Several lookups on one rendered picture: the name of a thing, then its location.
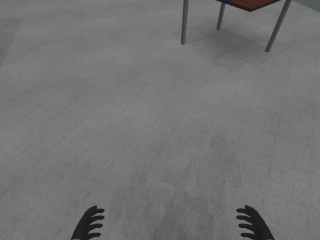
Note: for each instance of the robot right hand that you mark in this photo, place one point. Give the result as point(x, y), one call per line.
point(259, 227)

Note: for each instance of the robot left hand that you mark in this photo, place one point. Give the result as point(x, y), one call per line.
point(83, 228)

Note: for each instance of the table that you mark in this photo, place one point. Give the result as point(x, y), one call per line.
point(247, 5)

